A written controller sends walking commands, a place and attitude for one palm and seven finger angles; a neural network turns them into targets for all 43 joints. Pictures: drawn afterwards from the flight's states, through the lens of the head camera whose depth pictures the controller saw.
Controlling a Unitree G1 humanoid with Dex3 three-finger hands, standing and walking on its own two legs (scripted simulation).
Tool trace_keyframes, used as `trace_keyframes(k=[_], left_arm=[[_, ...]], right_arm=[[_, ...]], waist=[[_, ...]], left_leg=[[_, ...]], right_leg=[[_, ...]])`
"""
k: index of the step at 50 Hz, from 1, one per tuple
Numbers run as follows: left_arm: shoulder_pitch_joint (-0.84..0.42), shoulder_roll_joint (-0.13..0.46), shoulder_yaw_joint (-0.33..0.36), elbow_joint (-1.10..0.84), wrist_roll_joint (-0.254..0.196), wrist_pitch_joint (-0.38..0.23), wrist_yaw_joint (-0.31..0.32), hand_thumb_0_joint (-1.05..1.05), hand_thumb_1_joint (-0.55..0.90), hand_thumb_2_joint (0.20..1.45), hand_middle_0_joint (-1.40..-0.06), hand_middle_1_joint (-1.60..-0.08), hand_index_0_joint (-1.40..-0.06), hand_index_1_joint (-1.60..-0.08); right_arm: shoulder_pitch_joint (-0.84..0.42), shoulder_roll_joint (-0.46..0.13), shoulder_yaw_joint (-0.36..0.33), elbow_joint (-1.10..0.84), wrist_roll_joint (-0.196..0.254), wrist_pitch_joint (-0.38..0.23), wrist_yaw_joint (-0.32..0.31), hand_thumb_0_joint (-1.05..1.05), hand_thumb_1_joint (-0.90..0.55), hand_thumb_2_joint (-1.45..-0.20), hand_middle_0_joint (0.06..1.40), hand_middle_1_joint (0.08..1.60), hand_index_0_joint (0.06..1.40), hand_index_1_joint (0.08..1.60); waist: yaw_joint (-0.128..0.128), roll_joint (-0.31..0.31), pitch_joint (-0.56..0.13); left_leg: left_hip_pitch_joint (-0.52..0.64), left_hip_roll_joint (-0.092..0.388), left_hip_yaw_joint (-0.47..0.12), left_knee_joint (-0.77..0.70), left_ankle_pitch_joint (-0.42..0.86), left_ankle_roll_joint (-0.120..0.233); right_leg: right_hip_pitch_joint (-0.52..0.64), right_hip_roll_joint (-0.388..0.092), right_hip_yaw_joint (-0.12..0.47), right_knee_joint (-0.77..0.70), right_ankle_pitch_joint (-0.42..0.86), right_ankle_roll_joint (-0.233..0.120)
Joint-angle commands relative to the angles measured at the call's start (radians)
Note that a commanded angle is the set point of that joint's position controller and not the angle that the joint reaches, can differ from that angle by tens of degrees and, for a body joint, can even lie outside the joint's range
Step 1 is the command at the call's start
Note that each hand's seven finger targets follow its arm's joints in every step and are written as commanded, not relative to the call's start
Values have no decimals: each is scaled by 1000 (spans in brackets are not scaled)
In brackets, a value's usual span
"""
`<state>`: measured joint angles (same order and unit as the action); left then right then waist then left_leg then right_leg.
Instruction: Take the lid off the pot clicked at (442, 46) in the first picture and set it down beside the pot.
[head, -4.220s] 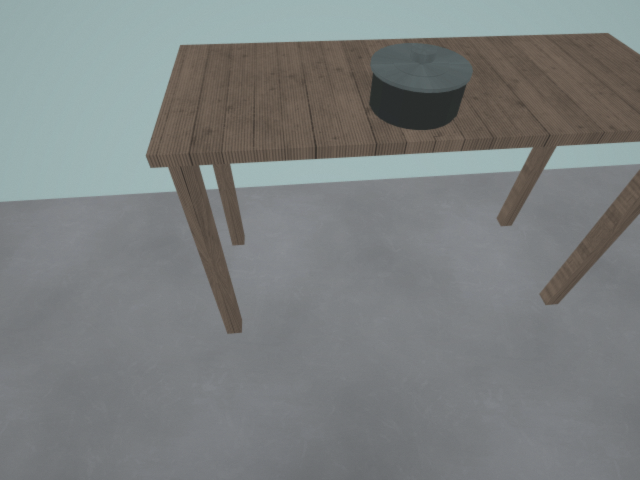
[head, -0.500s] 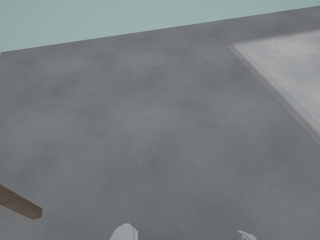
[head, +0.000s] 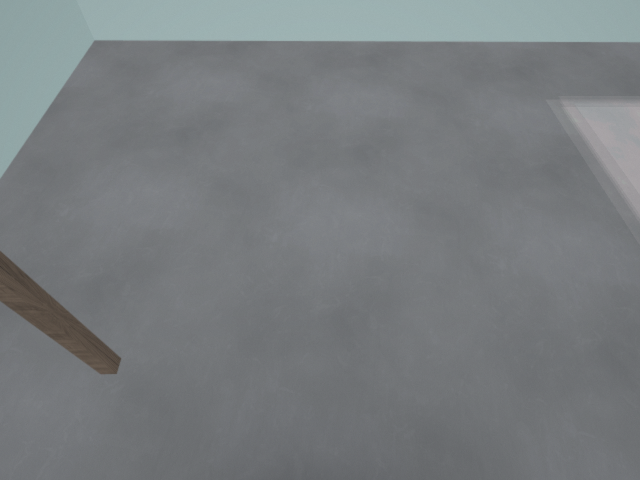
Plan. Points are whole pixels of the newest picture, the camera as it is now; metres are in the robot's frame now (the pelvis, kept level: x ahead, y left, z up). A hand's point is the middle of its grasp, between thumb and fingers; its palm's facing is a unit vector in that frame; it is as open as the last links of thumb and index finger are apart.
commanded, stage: turn to face it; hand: left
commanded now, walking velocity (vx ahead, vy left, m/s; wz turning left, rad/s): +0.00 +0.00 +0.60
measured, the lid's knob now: out of the picture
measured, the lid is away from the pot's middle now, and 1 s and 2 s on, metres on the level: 0.00 0.00 0.00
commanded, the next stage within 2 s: none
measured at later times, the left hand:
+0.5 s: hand out of the picture -0.05 +0.21 -0.19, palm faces +0.37 -0.90 -0.23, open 7.4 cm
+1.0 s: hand out of the picture -0.01 +0.21 -0.14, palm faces +0.58 -0.76 -0.31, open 7.4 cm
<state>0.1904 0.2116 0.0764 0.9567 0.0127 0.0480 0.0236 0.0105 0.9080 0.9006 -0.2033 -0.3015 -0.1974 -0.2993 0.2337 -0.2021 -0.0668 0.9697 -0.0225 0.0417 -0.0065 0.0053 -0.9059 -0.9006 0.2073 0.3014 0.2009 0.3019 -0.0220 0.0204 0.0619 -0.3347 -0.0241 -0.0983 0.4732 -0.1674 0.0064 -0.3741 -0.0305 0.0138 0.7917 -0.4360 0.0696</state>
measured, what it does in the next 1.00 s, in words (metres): steps on the spot, turning left: right foot, then left foot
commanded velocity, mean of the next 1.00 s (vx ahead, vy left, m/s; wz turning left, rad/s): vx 0.00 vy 0.00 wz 0.60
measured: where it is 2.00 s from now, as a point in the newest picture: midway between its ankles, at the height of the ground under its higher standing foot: outside the picture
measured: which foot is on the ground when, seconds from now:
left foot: down 0.00-0.06, up 0.08-0.44, down 0.46-0.96, up 0.98-1.00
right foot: up 0.00-0.06, down 0.08-0.46, up 0.48-0.94, down 0.96-1.00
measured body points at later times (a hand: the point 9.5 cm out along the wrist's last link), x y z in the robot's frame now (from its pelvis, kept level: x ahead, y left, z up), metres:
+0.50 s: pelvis -0.02 +0.00 -0.02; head +0.02 +0.04 +0.43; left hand -0.07 +0.26 -0.18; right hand +0.20 -0.21 -0.14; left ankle -0.04 +0.10 -0.74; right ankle -0.01 -0.15 -0.72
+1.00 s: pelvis +0.01 -0.03 -0.01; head +0.05 -0.03 +0.44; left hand -0.04 +0.25 -0.12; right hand +0.20 -0.21 -0.17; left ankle -0.05 +0.09 -0.72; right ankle +0.07 -0.12 -0.74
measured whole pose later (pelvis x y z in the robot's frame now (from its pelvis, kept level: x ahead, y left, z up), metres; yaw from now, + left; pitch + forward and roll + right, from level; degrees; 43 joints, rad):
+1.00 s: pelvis +0.01 -0.03 -0.01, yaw +38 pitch +1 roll +1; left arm 0.14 0.21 0.04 0.84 0.02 0.02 0.02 0.01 0.91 0.90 -0.20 -0.30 -0.20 -0.30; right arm 0.23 -0.25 -0.09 0.93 -0.01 0.06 0.01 0.01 -0.90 -0.90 0.21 0.30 0.20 0.30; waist -0.04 0.06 0.06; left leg -0.40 -0.09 -0.14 0.75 -0.41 -0.02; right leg -0.28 -0.01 -0.04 0.57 -0.31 -0.01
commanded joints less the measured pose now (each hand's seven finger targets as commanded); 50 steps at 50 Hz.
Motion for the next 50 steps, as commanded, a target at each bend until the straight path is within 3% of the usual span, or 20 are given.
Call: trace_keyframes(k=[1,2,3,4,5,9,17,21,22,23,24,25,30,39,45,46,47,48,49,50], left_arm=[[113,86,23,-64,-11,-39,6,0,900,900,-200,-300,-200,-300],[146,135,34,-59,-4,-46,12,0,900,900,-200,-300,-200,-300],[145,237,53,-69,14,-52,20,0,900,900,-200,-300,-200,-300],[111,265,48,-95,8,-46,20,0,900,900,-200,-300,-200,-300],[50,238,41,-112,10,-45,21,0,900,900,-200,-300,-200,-300],[-23,152,15,-125,10,-57,17,0,900,900,-200,-300,-200,-300],[80,223,29,-116,19,-44,12,0,900,900,-200,-300,-200,-300],[68,236,38,-117,10,-36,5,0,900,900,-200,-300,-200,-300],[65,221,37,-122,1,-34,2,0,900,900,-200,-300,-200,-300],[56,153,26,-160,-7,-32,-8,0,900,900,-200,-300,-200,-300],[-21,122,6,-199,1,-25,-3,0,900,900,-200,-300,-200,-300],[-35,140,12,-202,4,-18,0,0,900,900,-200,-300,-200,-300],[18,142,26,-122,8,-11,-16,0,900,900,-200,-300,-200,-300],[-72,130,14,-168,0,-16,-3,0,900,900,-200,-300,-200,-300],[24,130,14,-157,-14,-34,6,0,900,900,-200,-300,-200,-300],[68,151,19,-150,-12,-44,9,0,900,900,-200,-300,-200,-300],[90,232,35,-147,2,-55,17,0,900,900,-200,-300,-200,-300],[88,298,43,-162,10,-53,18,0,900,900,-200,-300,-200,-300],[57,279,36,-175,3,-46,21,0,900,900,-200,-300,-200,-300],[-8,209,27,-181,0,-53,23,0,900,900,-200,-300,-200,-300]], right_arm=[[-53,-213,-59,-100,8,-10,-7,0,-900,-900,200,300,200,300],[-53,-169,-58,-109,15,-8,-1,0,-900,-900,200,300,200,300],[-48,-92,-47,-131,20,-7,2,0,-900,-900,200,300,200,300],[-76,-121,-51,-147,6,-8,1,0,-900,-900,200,300,200,300],[-69,-127,-55,-148,0,-3,8,0,-900,-900,200,300,200,300],[-40,-113,-47,-104,2,7,29,0,-900,-900,200,300,200,300],[-177,-102,-24,-164,11,5,39,0,-900,-900,200,300,200,300],[-95,-135,-28,-157,9,-12,34,0,-900,-900,200,300,200,300],[-11,-185,-41,-139,8,-22,33,0,-900,-900,200,300,200,300],[64,-312,-75,-133,2,-33,25,0,-900,-900,200,300,200,300],[137,-366,-86,-113,17,-27,18,0,-900,-900,200,300,200,300],[125,-346,-77,-106,11,-22,15,0,-900,-900,200,300,200,300],[-84,-229,-38,-156,9,-36,-5,0,-900,-900,200,300,200,300],[1,-240,-51,-123,3,-24,-3,0,-900,-900,200,300,200,300],[-56,-236,-58,-137,7,-15,-2,0,-900,-900,200,300,200,300],[-69,-215,-56,-141,14,-14,0,0,-900,-900,200,300,200,300],[-43,-145,-47,-147,26,-15,6,0,-900,-900,200,300,200,300],[-47,-121,-44,-172,16,-16,5,0,-900,-900,200,300,200,300],[-46,-166,-57,-165,7,-8,6,0,-900,-900,200,300,200,300],[-42,-171,-58,-136,0,5,12,0,-900,-900,200,300,200,300]], waist=[[53,141,-162],[69,29,-175],[79,-288,-141],[80,-307,-110],[49,-189,-70],[0,-213,-9],[72,-251,-25],[30,-219,-100],[-16,-110,-163],[-61,218,-221],[-88,268,-229],[-76,175,-204],[20,132,-113],[-19,119,-104],[32,134,-141],[59,75,-157],[67,-160,-174],[69,-345,-134],[52,-219,-116],[19,-213,-58]], left_leg=[[9,164,-245,-39,132,101],[-117,100,-192,47,-6,43],[-310,-33,17,280,-287,-44],[-310,-14,41,500,-433,-54],[-295,19,14,636,-390,-44],[-293,62,95,719,-254,-79],[-136,56,204,388,-266,-77],[65,24,243,86,-118,-52],[243,64,180,-45,37,-31],[444,334,-189,-84,394,93],[443,453,-304,-75,698,186],[381,460,-240,-67,598,222],[186,234,-107,-134,281,128],[209,236,-263,-124,237,177],[68,179,-306,-22,307,135],[-13,135,-285,38,201,92],[-203,28,-153,211,-113,10],[-313,-78,24,449,-435,-58],[-266,-16,-19,616,-426,-48],[-264,13,-39,688,-348,-44]], right_leg=[[225,33,-43,-330,175,-7],[368,-62,30,-468,199,-31],[438,-342,295,-570,147,-120],[286,-479,377,-570,230,-204],[188,-453,291,-554,210,-230],[209,-288,18,-441,548,-176],[257,-328,-66,-386,632,-186],[252,-312,-147,-217,662,-117],[160,-294,-176,-51,584,-71],[-134,-144,-210,198,51,18],[-244,-91,-106,342,-240,35],[-247,-119,-50,405,-210,21],[-189,-91,-4,401,83,31],[-137,-30,6,105,13,34],[157,26,-12,-231,128,7],[285,-5,6,-398,231,5],[453,-225,206,-535,212,-50],[391,-456,421,-555,314,-167],[262,-475,358,-535,322,-216],[189,-392,263,-546,275,-194]])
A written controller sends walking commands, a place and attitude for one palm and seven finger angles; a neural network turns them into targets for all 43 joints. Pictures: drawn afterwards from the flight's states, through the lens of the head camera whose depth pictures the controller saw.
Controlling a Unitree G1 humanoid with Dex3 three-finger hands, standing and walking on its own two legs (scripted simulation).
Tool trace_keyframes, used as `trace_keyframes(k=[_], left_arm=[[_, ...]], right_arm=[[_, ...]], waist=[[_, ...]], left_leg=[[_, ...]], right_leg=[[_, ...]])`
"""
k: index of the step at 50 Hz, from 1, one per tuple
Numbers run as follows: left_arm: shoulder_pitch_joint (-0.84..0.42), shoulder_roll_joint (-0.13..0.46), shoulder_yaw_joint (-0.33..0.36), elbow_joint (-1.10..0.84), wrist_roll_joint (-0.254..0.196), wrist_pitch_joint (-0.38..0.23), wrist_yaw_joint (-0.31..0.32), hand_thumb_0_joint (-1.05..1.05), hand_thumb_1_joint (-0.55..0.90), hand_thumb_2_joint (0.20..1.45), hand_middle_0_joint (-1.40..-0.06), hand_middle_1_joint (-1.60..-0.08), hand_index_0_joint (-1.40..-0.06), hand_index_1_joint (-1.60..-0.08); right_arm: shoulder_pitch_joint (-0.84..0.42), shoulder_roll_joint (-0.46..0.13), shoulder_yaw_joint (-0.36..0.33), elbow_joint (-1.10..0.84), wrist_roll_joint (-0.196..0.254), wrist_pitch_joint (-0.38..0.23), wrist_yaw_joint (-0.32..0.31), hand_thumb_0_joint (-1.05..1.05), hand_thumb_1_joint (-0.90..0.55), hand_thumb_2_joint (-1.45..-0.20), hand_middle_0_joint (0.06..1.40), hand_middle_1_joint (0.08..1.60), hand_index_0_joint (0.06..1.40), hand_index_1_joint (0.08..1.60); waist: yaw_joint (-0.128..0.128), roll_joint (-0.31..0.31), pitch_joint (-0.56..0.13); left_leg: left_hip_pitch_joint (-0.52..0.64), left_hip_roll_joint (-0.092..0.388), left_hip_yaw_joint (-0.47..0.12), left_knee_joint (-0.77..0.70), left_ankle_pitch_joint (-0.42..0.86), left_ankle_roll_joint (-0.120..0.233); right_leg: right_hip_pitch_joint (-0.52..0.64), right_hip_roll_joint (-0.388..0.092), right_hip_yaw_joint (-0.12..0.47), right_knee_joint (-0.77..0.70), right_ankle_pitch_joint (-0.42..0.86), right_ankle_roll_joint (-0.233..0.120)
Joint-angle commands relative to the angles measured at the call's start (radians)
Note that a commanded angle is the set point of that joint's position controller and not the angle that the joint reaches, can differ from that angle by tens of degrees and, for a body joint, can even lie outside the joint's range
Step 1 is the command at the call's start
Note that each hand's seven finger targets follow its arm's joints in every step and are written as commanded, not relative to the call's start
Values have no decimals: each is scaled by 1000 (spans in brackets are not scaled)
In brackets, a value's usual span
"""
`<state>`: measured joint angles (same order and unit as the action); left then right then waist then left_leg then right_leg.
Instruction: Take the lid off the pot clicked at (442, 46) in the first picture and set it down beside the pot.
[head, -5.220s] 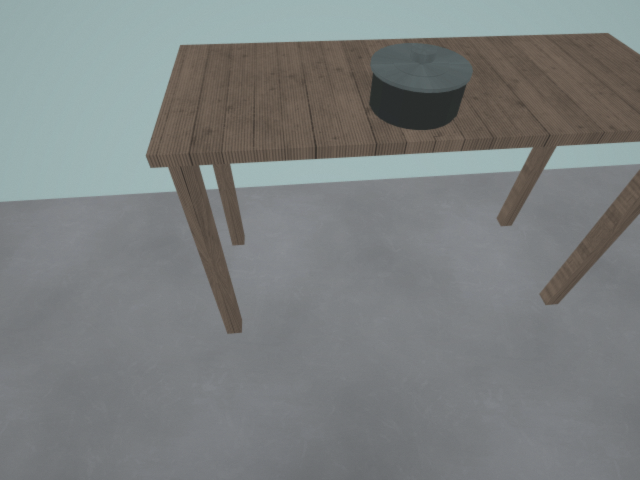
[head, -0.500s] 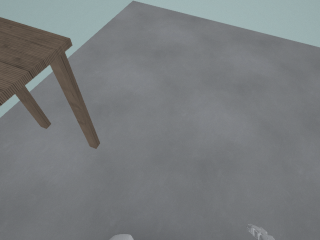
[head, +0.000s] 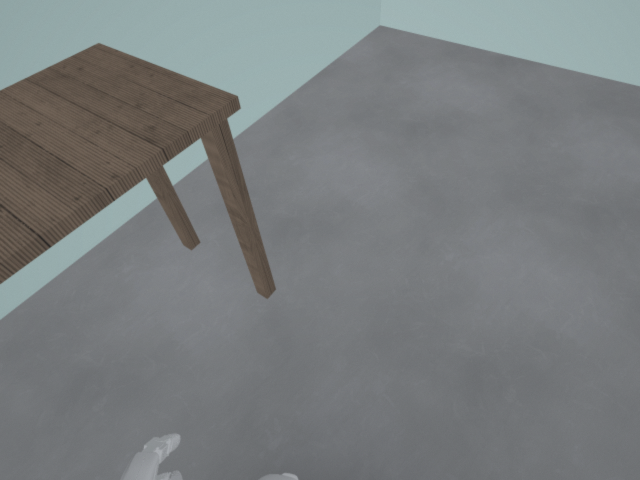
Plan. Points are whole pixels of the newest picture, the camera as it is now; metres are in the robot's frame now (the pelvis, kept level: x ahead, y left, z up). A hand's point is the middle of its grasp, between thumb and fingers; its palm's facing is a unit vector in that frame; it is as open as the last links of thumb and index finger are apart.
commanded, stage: turn to face it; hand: left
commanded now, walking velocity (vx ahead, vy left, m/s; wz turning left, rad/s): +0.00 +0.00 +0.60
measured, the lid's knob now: out of the picture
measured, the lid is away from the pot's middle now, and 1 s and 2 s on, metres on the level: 0.00 0.00 0.00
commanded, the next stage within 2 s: take the last steps up to it in 1.42 s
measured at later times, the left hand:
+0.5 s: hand out of the picture -0.07 +0.25 -0.19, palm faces +0.37 -0.89 -0.26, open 7.4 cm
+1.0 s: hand out of the picture +0.03 +0.30 -0.13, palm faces +0.54 -0.79 -0.27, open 7.4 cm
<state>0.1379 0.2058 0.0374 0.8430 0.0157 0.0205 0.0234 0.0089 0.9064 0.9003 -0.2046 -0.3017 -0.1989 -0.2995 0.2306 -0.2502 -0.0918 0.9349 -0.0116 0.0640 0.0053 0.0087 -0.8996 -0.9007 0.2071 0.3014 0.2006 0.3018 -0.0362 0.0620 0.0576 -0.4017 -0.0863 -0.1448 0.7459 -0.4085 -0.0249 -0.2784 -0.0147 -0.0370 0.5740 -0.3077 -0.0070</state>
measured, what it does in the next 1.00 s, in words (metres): steps on the spot, turning left: left foot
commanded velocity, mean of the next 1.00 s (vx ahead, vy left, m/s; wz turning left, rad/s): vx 0.00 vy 0.00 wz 0.60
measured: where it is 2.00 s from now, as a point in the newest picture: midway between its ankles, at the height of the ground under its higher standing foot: outside the picture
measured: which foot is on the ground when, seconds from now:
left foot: up 0.00-0.42, down 0.44-1.00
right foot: down 0.00-0.44, up 0.46-1.00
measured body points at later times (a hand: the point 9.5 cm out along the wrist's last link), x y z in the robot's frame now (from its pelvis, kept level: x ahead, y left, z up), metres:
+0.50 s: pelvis +0.00 +0.04 -0.01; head +0.04 +0.09 +0.44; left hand -0.09 +0.30 -0.17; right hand +0.21 -0.16 -0.12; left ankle -0.04 +0.12 -0.73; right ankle -0.01 -0.11 -0.70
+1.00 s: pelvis +0.01 +0.04 +0.01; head +0.05 +0.06 +0.46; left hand +0.00 +0.34 -0.11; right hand +0.17 -0.16 -0.14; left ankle -0.04 +0.12 -0.73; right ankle +0.10 -0.07 -0.69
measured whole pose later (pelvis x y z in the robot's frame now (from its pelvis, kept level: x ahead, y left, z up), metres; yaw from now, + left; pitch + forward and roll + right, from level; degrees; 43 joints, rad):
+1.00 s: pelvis +0.01 +0.04 +0.01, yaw +36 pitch +1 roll +0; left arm 0.07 0.24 0.04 0.85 0.01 0.05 0.03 0.01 0.91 0.90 -0.20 -0.30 -0.20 -0.30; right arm 0.29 -0.22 -0.07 0.95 -0.02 0.04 0.00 0.01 -0.90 -0.90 0.21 0.30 0.20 0.30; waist -0.06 0.01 0.06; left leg -0.23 -0.13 -0.20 0.45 -0.22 0.06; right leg -0.40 -0.01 0.04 0.79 -0.41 0.10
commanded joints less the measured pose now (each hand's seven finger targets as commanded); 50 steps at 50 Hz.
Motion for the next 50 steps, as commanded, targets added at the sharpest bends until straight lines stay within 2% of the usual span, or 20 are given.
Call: trace_keyframes(k=[1,2,3,5,8,15,18,20,21,22,23,24,25,27,30,32,38,44,48,50], left_arm=[[4,195,59,-75,-4,-25,19,0,900,900,-200,-300,-200,-300],[-12,171,47,-79,-5,-26,14,0,900,900,-200,-300,-200,-300],[-1,157,43,-76,-4,-31,12,0,900,900,-200,-300,-200,-300],[45,158,44,-61,-1,-35,14,0,900,900,-200,-300,-200,-300],[128,177,49,-35,2,-34,15,0,900,900,-200,-300,-200,-300],[168,213,62,-12,13,-21,10,0,900,900,-200,-300,-200,-300],[160,233,74,-10,15,-14,9,0,900,900,-200,-300,-200,-300],[152,232,77,-2,8,-10,5,0,900,900,-200,-300,-200,-300],[150,220,76,-5,-2,-7,1,0,900,900,-200,-300,-200,-300],[132,150,63,-47,-11,-6,-10,0,900,900,-200,-300,-200,-300],[72,139,46,-75,-2,4,-3,0,900,900,-200,-300,-200,-300],[45,152,46,-80,1,12,1,0,900,900,-200,-300,-200,-300],[26,142,51,-58,4,15,4,0,900,900,-200,-300,-200,-300],[48,161,58,-20,2,15,-2,0,900,900,-200,-300,-200,-300],[96,162,60,5,2,16,-9,0,900,900,-200,-300,-200,-300],[86,166,59,4,3,18,-6,0,900,900,-200,-300,-200,-300],[-21,161,52,-38,-2,16,2,0,900,900,-200,-300,-200,-300],[-106,149,43,-78,-8,7,7,0,900,900,-200,-300,-200,-300],[-74,137,37,-79,-17,3,12,0,900,900,-200,-300,-200,-300],[-27,141,39,-72,-20,-3,15,0,900,900,-200,-300,-200,-300]], right_arm=[[-25,-108,-33,-79,-12,-11,8,0,-900,-900,200,300,200,300],[-12,-102,-31,-69,-13,-7,15,0,-900,-900,200,300,200,300],[-7,-96,-27,-64,-12,-8,19,0,-900,-900,200,300,200,300],[-28,-81,-20,-67,-9,-6,23,0,-900,-900,200,300,200,300],[-92,-80,-13,-83,-8,0,22,0,-900,-900,200,300,200,300],[-185,-61,6,-114,1,-8,27,0,-900,-900,200,300,200,300],[-169,-60,14,-121,3,-23,25,0,-900,-900,200,300,200,300],[-98,-83,9,-109,-1,-35,21,0,-900,-900,200,300,200,300],[-12,-136,-5,-91,-4,-45,20,0,-900,-900,200,300,200,300],[64,-269,-39,-86,-9,-57,11,0,-900,-900,200,300,200,300],[123,-311,-46,-62,7,-48,2,0,-900,-900,200,300,200,300],[107,-288,-38,-63,6,-42,-3,0,-900,-900,200,300,200,300],[68,-242,-28,-68,1,-49,-14,0,-900,-900,200,300,200,300],[-31,-190,-7,-92,-1,-52,-22,0,-900,-900,200,300,200,300],[-51,-178,-3,-101,5,-61,-20,0,-900,-900,200,300,200,300],[-29,-176,-4,-93,6,-62,-19,0,-900,-900,200,300,200,300],[28,-177,-14,-75,-1,-54,-19,0,-900,-900,200,300,200,300],[81,-175,-21,-55,-8,-50,-24,0,-900,-900,200,300,200,300],[61,-183,-26,-59,-10,-42,-27,0,-900,-900,200,300,200,300],[34,-178,-26,-65,-8,-40,-25,0,-900,-900,200,300,200,300]], waist=[[13,-240,-25],[2,-229,-2],[4,-238,-8],[20,-227,-13],[57,-235,-28],[84,-273,-46],[84,-292,-80],[44,-244,-126],[-5,-133,-180],[-51,216,-216],[-66,221,-238],[-53,103,-184],[-43,129,-157],[10,101,-93],[41,57,-112],[36,50,-115],[5,43,-77],[-19,62,-94],[-1,74,-124],[21,73,-131]], left_leg=[[-197,85,45,471,-45,-25],[-198,95,75,508,14,-35],[-205,100,96,515,40,-44],[-204,109,118,486,55,-56],[-210,121,144,418,28,-67],[-93,121,215,167,-20,-44],[1,106,252,7,-19,-19],[140,93,264,-209,117,-3],[331,132,197,-341,284,21],[529,424,-197,-376,690,143],[533,515,-281,-349,1009,241],[472,514,-195,-342,953,256],[434,440,-188,-350,936,230],[349,339,-92,-363,862,180],[344,278,-48,-390,788,148],[353,270,-71,-399,757,149],[339,279,-202,-412,612,198],[359,278,-319,-369,686,222],[308,257,-353,-333,732,210],[245,235,-357,-307,728,190]], right_leg=[[81,-348,244,-313,159,-100],[77,-299,148,-288,216,-86],[102,-284,98,-268,292,-85],[146,-283,50,-249,387,-87],[216,-308,32,-229,476,-104],[212,-347,-34,-195,531,-122],[223,-361,-66,-135,568,-109],[195,-344,-127,-8,531,-53],[81,-317,-155,179,443,-3],[-253,-153,-168,433,-180,90],[-347,-109,-40,550,-382,99],[-348,-141,-3,600,-333,92],[-360,-135,18,628,-268,98],[-330,-122,52,663,-123,105],[-296,-103,47,643,-25,119],[-297,-94,54,616,-7,126],[-303,-76,74,471,-43,132],[-270,-34,90,331,-112,116],[-139,7,87,193,-112,93],[-23,24,78,70,-56,83]])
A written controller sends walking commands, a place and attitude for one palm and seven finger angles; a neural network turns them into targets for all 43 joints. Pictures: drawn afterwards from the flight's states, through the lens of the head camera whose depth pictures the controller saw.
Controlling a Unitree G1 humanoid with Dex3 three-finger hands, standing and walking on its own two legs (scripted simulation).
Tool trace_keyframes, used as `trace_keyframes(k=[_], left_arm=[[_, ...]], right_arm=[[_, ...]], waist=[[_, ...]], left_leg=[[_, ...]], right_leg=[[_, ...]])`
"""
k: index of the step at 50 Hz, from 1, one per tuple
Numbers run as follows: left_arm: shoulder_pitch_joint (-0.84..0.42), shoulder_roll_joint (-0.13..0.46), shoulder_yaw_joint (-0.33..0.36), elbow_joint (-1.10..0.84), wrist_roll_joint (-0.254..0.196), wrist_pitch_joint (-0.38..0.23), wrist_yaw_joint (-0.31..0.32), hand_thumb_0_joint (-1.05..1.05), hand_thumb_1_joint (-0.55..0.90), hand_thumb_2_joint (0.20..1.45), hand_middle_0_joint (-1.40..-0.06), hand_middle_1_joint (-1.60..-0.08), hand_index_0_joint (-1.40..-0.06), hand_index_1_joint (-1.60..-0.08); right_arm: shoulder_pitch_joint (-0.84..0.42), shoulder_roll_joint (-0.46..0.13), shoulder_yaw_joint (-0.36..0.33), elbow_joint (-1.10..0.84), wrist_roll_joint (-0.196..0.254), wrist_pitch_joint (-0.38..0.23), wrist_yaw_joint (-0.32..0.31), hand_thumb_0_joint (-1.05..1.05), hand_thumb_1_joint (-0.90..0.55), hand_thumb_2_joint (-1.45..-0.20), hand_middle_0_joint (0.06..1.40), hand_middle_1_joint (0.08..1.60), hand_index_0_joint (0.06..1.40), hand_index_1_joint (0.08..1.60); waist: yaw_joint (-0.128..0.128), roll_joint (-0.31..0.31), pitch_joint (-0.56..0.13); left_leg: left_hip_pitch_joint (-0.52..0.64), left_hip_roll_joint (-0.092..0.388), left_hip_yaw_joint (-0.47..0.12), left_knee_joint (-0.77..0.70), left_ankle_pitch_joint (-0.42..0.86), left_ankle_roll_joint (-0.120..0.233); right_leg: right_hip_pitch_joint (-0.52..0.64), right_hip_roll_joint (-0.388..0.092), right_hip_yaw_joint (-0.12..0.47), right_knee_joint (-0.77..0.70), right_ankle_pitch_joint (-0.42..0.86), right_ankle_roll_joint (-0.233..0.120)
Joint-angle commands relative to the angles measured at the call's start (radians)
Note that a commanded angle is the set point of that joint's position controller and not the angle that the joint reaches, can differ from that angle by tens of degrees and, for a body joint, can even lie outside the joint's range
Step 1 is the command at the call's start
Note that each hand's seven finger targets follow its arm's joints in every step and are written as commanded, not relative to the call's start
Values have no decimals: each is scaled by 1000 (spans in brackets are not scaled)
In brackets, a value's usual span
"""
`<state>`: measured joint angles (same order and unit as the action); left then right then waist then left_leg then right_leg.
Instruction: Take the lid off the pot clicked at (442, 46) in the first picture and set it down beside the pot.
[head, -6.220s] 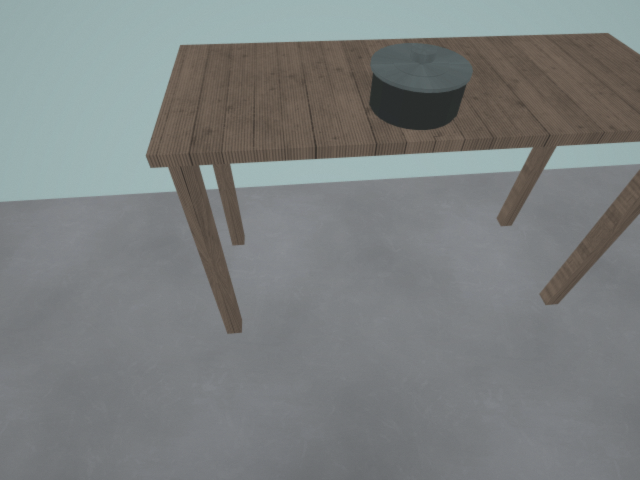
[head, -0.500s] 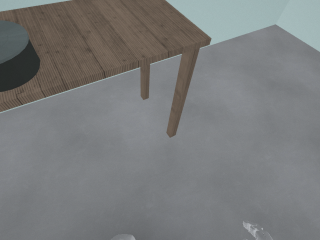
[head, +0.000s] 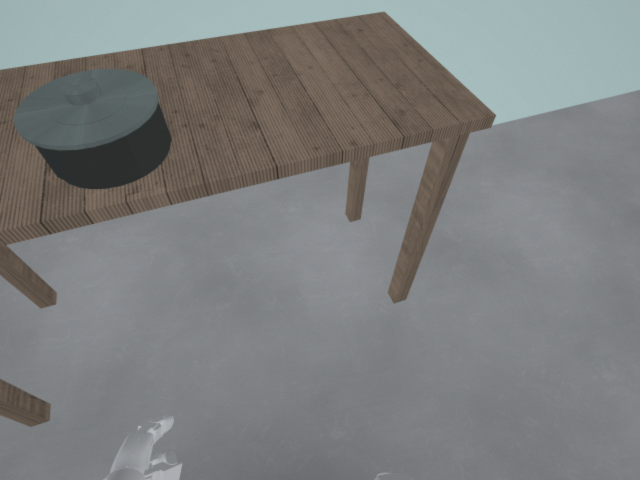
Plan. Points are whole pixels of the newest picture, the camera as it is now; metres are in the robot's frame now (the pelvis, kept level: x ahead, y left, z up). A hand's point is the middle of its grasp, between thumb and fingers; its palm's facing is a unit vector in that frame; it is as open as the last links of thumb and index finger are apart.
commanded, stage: turn to face it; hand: left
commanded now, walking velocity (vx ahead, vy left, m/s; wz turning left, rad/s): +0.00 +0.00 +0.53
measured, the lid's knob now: (81, 90) +0.64 +0.37 +0.13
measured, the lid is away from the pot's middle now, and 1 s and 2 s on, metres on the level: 0.00 0.00 0.00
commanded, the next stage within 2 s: take the last steps up to it in 0.42 s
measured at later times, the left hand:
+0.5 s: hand out of the picture -0.05 +0.18 -0.17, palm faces +0.29 -0.92 -0.27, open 7.4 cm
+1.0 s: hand out of the picture +0.07 +0.22 -0.17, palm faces +0.29 -0.94 -0.20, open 7.4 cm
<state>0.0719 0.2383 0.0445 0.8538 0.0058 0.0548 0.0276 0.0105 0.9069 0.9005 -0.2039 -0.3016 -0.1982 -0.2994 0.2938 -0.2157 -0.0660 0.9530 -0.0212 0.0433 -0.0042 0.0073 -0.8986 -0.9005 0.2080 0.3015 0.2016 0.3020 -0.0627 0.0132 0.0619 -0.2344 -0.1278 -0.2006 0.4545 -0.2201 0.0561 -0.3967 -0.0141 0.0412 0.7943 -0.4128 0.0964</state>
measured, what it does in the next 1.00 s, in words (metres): steps on the spot, turning left: right foot, then left foot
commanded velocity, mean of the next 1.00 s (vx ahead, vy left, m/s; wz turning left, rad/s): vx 0.14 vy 0.00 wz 0.19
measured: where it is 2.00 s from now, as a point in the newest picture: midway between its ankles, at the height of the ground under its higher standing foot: (314, 474)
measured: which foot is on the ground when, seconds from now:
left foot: down 0.00-0.08, up 0.10-0.54, down 0.56-1.00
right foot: up 0.00-0.06, down 0.08-0.56, up 0.58-1.00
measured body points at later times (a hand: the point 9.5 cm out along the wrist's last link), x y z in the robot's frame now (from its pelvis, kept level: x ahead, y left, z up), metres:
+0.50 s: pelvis -0.01 -0.02 +0.00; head +0.03 -0.01 +0.44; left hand -0.06 +0.23 -0.15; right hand +0.16 -0.24 -0.15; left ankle -0.06 +0.11 -0.71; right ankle +0.01 -0.13 -0.74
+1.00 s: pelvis +0.06 +0.02 +0.00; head +0.08 +0.02 +0.45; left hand +0.05 +0.27 -0.15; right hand +0.09 -0.21 -0.16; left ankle -0.06 +0.10 -0.74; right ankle +0.17 -0.07 -0.72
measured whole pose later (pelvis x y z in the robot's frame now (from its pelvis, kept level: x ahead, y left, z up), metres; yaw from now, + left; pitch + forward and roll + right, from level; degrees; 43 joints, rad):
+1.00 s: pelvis +0.06 +0.02 +0.00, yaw +18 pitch +0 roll +2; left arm 0.22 0.19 0.04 0.99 0.02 0.02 -0.02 0.01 0.91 0.90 -0.20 -0.30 -0.20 -0.30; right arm 0.40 -0.18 -0.03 1.07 -0.02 -0.04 -0.02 0.00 -0.91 -0.90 0.21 0.30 0.20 0.30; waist -0.03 -0.02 0.03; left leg 0.02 -0.06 0.01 0.28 -0.31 0.03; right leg -0.47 -0.10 -0.07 0.74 -0.29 0.03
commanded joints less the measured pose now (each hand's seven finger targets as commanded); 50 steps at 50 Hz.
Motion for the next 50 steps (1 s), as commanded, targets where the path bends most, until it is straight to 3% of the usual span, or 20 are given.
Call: trace_keyframes(k=[1,2,3,4,5,6,8,10,20,23,25,26,27,28,29,31,35,45,48,50], left_arm=[[69,113,33,-76,-11,-42,12,0,900,900,-200,-300,-200,-300],[105,127,37,-67,-11,-52,14,0,900,900,-200,-300,-200,-300],[122,182,46,-61,-4,-61,20,0,900,900,-200,-300,-200,-300],[139,261,60,-70,10,-64,24,0,900,900,-200,-300,-200,-300],[159,246,55,-70,8,-57,23,0,900,900,-200,-300,-200,-300],[92,185,46,-79,5,-58,24,0,900,900,-200,-300,-200,-300],[24,137,32,-89,2,-56,15,0,900,900,-200,-300,-200,-300],[44,116,28,-82,3,-64,11,0,900,900,-200,-300,-200,-300],[241,180,50,1,26,-63,8,0,900,900,-200,-300,-200,-300],[242,188,54,20,26,-59,8,0,900,900,-200,-300,-200,-300],[220,180,55,29,18,-52,8,0,900,900,-200,-300,-200,-300],[223,158,48,33,7,-48,6,0,900,900,-200,-300,-200,-300],[252,96,38,20,-3,-44,1,0,900,900,-200,-300,-200,-300],[225,56,18,4,4,-40,-1,0,900,900,-200,-300,-200,-300],[194,82,21,-4,14,-34,-3,0,900,900,-200,-300,-200,-300],[148,82,26,32,23,-36,-18,0,900,900,-200,-300,-200,-300],[232,72,17,91,23,-55,-41,0,900,900,-200,-300,-200,-300],[69,32,8,38,16,-68,-50,0,900,900,-200,-300,-200,-300],[51,17,9,30,12,-78,-52,0,900,900,-200,-300,-200,-300],[105,13,17,45,11,-84,-53,0,900,900,-200,-300,-200,-300]], right_arm=[[-41,-205,-51,-83,7,-18,-14,0,-900,-900,200,300,200,300],[-43,-188,-49,-84,15,-19,-11,0,-900,-900,200,300,200,300],[-14,-134,-41,-82,27,-20,-6,0,-900,-900,200,300,200,300],[0,-94,-36,-105,24,-21,-8,0,-900,-900,200,300,200,300],[-15,-148,-52,-104,7,-13,-10,0,-900,-900,200,300,200,300],[-10,-143,-53,-85,1,0,-3,0,-900,-900,200,300,200,300],[0,-129,-50,-57,-2,16,15,0,-900,-900,200,300,200,300],[-4,-115,-44,-56,-2,18,25,0,-900,-900,200,300,200,300],[-189,-72,-11,-95,13,6,22,0,-900,-900,200,300,200,300],[-170,-68,-2,-87,19,-8,16,0,-900,-900,200,300,200,300],[-115,-80,-1,-67,18,-19,11,0,-900,-900,200,300,200,300],[-75,-112,-5,-53,14,-30,10,0,-900,-900,200,300,200,300],[-45,-210,-23,-55,4,-41,4,0,-900,-900,200,300,200,300],[-11,-270,-36,-50,4,-32,-1,0,-900,-900,200,300,200,300],[-1,-264,-30,-49,-1,-22,0,0,-900,-900,200,300,200,300],[-43,-188,-10,-36,-5,-40,-17,0,-900,-900,200,300,200,300],[-38,-131,10,-28,8,-74,-18,0,-900,-900,200,300,200,300],[120,-108,8,47,2,-108,-26,0,-900,-900,200,300,200,300],[126,-122,5,68,-5,-107,-27,0,-900,-900,200,300,200,300],[118,-120,6,81,-8,-105,-27,0,-900,-900,200,300,200,300]], waist=[[63,111,-144],[82,68,-153],[83,-89,-178],[89,-302,-162],[86,-171,-133],[49,-121,-78],[17,-162,-7],[20,-188,7],[112,-210,-56],[103,-241,-103],[66,-215,-121],[44,-134,-151],[29,140,-194],[14,275,-174],[-1,177,-132],[17,207,-19],[60,112,-7],[24,93,84],[23,103,61],[53,80,51]], left_leg=[[35,253,-284,9,486,85],[-42,217,-254,56,360,44],[-226,150,-161,175,42,-23],[-398,14,49,419,-368,-101],[-334,55,55,613,-400,-96],[-316,83,41,702,-306,-94],[-313,116,102,787,-189,-104],[-312,125,131,798,-128,-114],[-196,127,233,406,-232,-121],[-110,112,255,257,-216,-104],[34,106,258,41,-65,-92],[165,150,228,-95,80,-78],[326,371,-34,-131,276,0],[309,506,-181,-144,445,106],[249,528,-164,-155,226,167],[178,418,-127,-222,7,147],[178,330,4,-254,57,117],[218,378,3,-297,152,165],[211,384,29,-239,224,151],[132,359,61,-180,230,124]], right_leg=[[178,20,-3,-256,124,-24],[308,-11,9,-411,242,-26],[501,-184,162,-493,302,-71],[538,-448,421,-501,469,-196],[346,-496,368,-503,449,-273],[251,-406,272,-525,351,-267],[164,-288,130,-530,277,-220],[158,-252,38,-517,355,-201],[301,-301,-5,-427,642,-250],[331,-302,-20,-372,723,-238],[278,-277,-57,-295,652,-183],[208,-242,-96,-200,556,-136],[-6,-132,-167,-29,164,-66],[-133,-71,-138,104,-232,-36],[-152,-86,-99,217,-227,-64],[-237,-91,-46,299,-84,-66],[-215,-85,-65,320,103,-61],[-250,-107,-85,38,142,-57],[-146,-85,-113,-99,115,-74],[12,-47,-140,-187,155,-88]])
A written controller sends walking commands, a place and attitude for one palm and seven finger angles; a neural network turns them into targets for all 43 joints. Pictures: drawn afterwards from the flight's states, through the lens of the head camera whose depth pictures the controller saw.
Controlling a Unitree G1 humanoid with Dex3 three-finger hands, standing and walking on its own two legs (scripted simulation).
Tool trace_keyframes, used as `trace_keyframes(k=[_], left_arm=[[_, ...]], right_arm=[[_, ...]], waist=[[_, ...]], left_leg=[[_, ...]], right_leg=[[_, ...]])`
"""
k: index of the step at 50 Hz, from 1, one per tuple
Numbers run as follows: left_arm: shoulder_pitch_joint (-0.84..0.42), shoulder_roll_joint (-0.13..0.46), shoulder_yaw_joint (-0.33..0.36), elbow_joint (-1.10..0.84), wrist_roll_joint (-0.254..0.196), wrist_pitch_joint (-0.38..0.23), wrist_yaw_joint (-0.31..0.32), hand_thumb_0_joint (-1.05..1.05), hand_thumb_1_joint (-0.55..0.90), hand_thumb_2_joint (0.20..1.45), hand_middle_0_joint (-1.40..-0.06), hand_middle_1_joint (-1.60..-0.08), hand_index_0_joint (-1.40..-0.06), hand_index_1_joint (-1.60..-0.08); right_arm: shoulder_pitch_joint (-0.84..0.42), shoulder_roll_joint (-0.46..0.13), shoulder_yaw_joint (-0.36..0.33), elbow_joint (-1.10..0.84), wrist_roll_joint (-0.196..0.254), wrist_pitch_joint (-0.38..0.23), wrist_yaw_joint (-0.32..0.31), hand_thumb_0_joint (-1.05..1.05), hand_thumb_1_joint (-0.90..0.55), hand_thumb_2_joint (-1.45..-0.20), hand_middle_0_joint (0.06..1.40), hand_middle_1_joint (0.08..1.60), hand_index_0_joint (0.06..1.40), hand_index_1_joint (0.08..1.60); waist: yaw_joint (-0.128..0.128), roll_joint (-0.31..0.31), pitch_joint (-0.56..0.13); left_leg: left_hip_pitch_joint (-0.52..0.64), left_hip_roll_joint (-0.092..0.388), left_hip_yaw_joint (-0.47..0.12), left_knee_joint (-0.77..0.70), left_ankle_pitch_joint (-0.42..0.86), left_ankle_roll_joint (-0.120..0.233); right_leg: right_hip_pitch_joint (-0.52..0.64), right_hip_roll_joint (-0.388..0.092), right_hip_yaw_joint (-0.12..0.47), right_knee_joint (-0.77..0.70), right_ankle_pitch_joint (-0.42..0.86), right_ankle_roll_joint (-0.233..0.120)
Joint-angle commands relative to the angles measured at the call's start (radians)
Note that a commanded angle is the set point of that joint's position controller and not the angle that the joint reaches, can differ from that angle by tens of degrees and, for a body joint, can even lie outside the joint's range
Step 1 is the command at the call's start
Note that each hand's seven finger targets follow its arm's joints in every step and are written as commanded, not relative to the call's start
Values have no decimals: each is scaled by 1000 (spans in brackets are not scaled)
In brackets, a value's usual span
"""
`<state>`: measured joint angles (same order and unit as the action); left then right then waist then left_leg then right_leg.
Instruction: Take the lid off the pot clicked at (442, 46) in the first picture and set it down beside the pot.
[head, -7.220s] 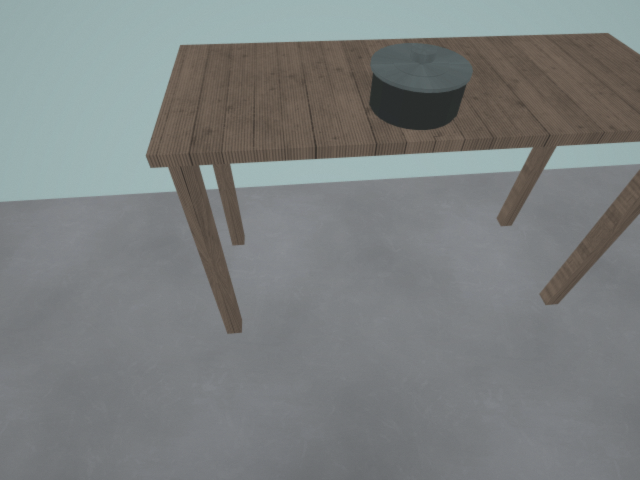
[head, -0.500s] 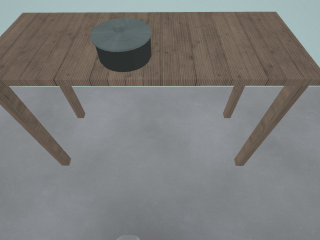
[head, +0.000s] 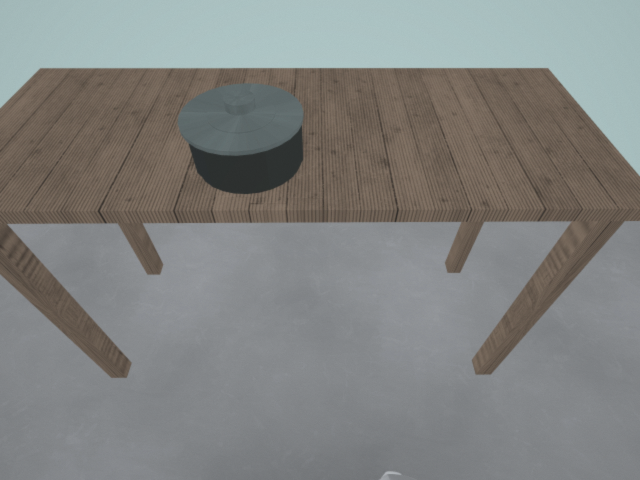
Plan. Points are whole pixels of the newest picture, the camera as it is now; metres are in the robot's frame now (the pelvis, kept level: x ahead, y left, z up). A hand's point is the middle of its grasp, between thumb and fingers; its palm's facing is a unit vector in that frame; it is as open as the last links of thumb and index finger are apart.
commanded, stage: take the last steps up to it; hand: left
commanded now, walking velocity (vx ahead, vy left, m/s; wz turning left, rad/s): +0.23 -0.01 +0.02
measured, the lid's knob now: (239, 102) +0.65 +0.16 +0.14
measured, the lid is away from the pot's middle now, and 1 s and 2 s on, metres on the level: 0.00 0.00 0.00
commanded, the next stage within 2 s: come to a stop and stand still in 0.26 s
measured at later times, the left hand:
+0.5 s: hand out of the picture +0.11 +0.14 -0.17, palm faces +0.10 -0.98 -0.18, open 7.3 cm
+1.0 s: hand (211, 477) +0.16 +0.17 -0.18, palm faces -0.01 -0.95 -0.31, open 7.4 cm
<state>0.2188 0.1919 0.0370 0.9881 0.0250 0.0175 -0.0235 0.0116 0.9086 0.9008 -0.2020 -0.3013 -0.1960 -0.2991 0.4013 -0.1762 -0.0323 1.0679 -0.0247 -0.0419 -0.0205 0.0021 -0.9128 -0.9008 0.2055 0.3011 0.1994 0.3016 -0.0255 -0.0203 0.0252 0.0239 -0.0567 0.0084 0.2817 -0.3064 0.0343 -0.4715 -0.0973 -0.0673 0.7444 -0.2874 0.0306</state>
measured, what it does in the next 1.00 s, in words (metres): walks ahead: right foot, then left foot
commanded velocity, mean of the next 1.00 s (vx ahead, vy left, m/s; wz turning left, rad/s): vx -0.03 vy -0.02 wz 0.02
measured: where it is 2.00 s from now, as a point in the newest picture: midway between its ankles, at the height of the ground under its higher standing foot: outside the picture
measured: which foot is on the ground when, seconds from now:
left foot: down 0.00-0.08, up 0.10-0.52, down 0.54-1.00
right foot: up 0.00-0.04, down 0.06-0.56, up 0.58-0.88, down 0.90-1.00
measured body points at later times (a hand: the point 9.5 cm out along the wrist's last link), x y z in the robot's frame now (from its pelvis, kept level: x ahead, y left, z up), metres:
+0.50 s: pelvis +0.14 -0.02 +0.00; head +0.16 -0.03 +0.45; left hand +0.11 +0.19 -0.15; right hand +0.21 -0.25 -0.15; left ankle +0.20 +0.11 -0.72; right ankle +0.10 -0.12 -0.74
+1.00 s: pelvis +0.11 -0.04 -0.03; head +0.11 -0.06 +0.42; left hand +0.16 +0.22 -0.16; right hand +0.19 -0.30 -0.18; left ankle +0.18 +0.07 -0.73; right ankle +0.12 -0.19 -0.74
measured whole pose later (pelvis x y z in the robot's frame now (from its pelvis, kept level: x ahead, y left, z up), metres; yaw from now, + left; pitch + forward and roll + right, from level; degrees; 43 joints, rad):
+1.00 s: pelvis +0.11 -0.04 -0.03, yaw -1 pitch -2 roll -1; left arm 0.27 0.20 0.02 0.95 0.04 0.03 0.03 0.01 0.91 0.90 -0.20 -0.30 -0.20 -0.30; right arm 0.19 -0.24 -0.08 0.92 -0.02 0.05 0.00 0.00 -0.91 -0.90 0.20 0.30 0.20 0.30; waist -0.02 0.07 0.03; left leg -0.46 0.03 0.04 0.83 -0.39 -0.01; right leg -0.33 -0.03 0.02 0.76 -0.39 0.04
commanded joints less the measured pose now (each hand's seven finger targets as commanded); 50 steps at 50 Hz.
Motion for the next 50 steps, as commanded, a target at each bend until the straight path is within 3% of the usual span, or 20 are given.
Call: trace_keyframes(k=[1,2,4,5,8,11,24,26,27,29,32,34,41,42,43,44,45,47,49,50], left_arm=[[32,68,30,-60,-6,-53,-1,0,900,900,-200,-300,-200,-300],[153,101,41,-19,-2,-64,4,0,900,900,-200,-300,-200,-300],[343,277,78,25,-6,-81,26,0,900,900,-200,-300,-200,-300],[304,239,74,15,-19,-73,33,0,900,900,-200,-300,-200,-300],[91,105,37,-27,-17,-77,40,0,900,900,-200,-300,-200,-300],[77,64,21,-21,-13,-89,44,0,900,900,-200,-300,-200,-300],[167,88,12,66,-10,-59,64,0,900,900,-200,-300,-200,-300],[176,67,7,65,-14,-48,73,0,900,900,-200,-300,-200,-300],[206,34,-1,59,-22,-41,80,0,900,900,-200,-300,-200,-300],[231,40,-4,55,-22,-20,86,0,900,900,-200,-300,-200,-300],[178,64,22,48,-14,14,82,0,900,900,-200,-300,-200,-300],[168,66,30,29,-14,19,74,0,900,900,-200,-300,-200,-300],[143,41,34,-28,-11,28,54,0,900,900,-200,-300,-200,-300],[185,86,8,-1,-9,-1,69,0,900,900,-200,-300,-200,-300],[136,125,22,-71,8,-3,64,0,900,900,-200,-300,-200,-300],[133,180,40,-94,14,-9,61,0,900,900,-200,-300,-200,-300],[88,217,33,-109,15,-23,69,0,900,900,-200,-300,-200,-300],[-3,220,16,-138,24,-16,66,0,900,900,-200,-300,-200,-300],[-38,208,34,-148,13,-23,68,0,900,900,-200,-300,-200,-300],[-65,174,24,-155,7,-18,73,0,900,900,-200,-300,-200,-300]], right_arm=[[9,-157,-25,-25,-1,-17,-11,0,-900,-900,200,300,200,300],[15,-139,-21,-17,6,-20,-9,0,-900,-900,200,300,200,300],[66,-66,-12,-55,22,-19,0,0,-900,-900,200,300,200,300],[12,-110,-25,-51,17,-13,-2,0,-900,-900,200,300,200,300],[-30,-53,-25,-34,5,5,12,0,-900,-900,200,300,200,300],[29,-12,-20,-10,1,29,16,0,-900,-900,200,300,200,300],[-178,-5,1,-46,17,27,5,0,-900,-900,200,300,200,300],[-110,-64,-10,-32,15,14,-3,0,-900,-900,200,300,200,300],[-75,-114,-18,-33,19,11,-12,0,-900,-900,200,300,200,300],[-74,-159,-28,-31,22,30,-24,0,-900,-900,200,300,200,300],[-140,-137,-27,-56,14,48,-49,0,-900,-900,200,300,200,300],[-193,-138,-33,-88,11,55,-46,0,-900,-900,200,300,200,300],[-273,-153,-55,-133,0,62,-19,0,-900,-900,200,300,200,300],[-292,-241,-80,-139,11,36,-14,0,-900,-900,200,300,200,300],[-252,-141,-61,-188,14,52,11,0,-900,-900,200,300,200,300],[-276,-72,-47,-221,-1,69,20,0,-900,-900,200,300,200,300],[-279,-60,-42,-232,2,76,23,0,-900,-900,200,300,200,300],[-167,-43,-42,-227,6,68,36,0,-900,-900,200,300,200,300],[-120,-96,-48,-232,10,65,24,0,-900,-900,200,300,200,300],[-112,-104,-49,-238,12,60,18,0,-900,-900,200,300,200,300]], waist=[[48,89,51],[98,33,-17],[133,-310,-177],[135,-148,-111],[40,-40,59],[-4,-89,40],[47,-132,-16],[18,-20,-76],[15,90,-129],[15,168,-89],[14,232,-24],[23,129,-48],[32,236,-87],[67,91,-196],[44,-51,-145],[64,-147,-68],[36,-161,-30],[-44,-49,-62],[-32,-360,-63],[-45,-361,22]], left_leg=[[-163,253,-115,90,337,122],[-223,195,-68,260,336,83],[-570,23,22,824,-278,-4],[-589,80,-44,930,-258,9],[-570,158,-45,943,-37,-9],[-506,161,-9,845,26,-43],[-314,87,57,254,145,-76],[-123,169,8,144,609,-49],[14,303,-96,206,1012,18],[0,431,-155,146,1240,139],[-165,429,-155,95,1073,176],[-161,409,-139,105,944,176],[-269,347,-118,12,229,121],[-126,337,-56,281,511,50],[-366,203,22,348,131,12],[-464,78,81,456,-103,-45],[-470,69,57,614,-198,-54],[-346,42,83,651,-136,-46],[-362,59,55,593,-89,-38],[-304,77,41,493,-74,-34]], right_leg=[[216,59,-50,-208,80,-28],[405,54,-20,-258,111,-42],[679,-393,584,-479,110,-222],[565,-368,555,-521,-7,-249],[259,-250,307,-563,-7,-201],[204,-181,120,-558,229,-172],[367,-117,48,-337,754,-141],[308,-59,28,-205,574,-73],[206,-14,3,-169,314,-33],[160,53,15,10,-281,-13],[104,54,114,293,-314,-13],[67,65,112,356,-270,-9],[143,54,53,120,-198,-5],[99,18,114,-161,-147,-25],[169,14,178,-273,-81,-54],[160,-111,370,-369,-35,-132],[62,-193,425,-435,-53,-193],[-13,-120,266,-383,-141,-182],[28,-74,249,-302,-6,-160],[-73,-86,232,-280,-48,-151]])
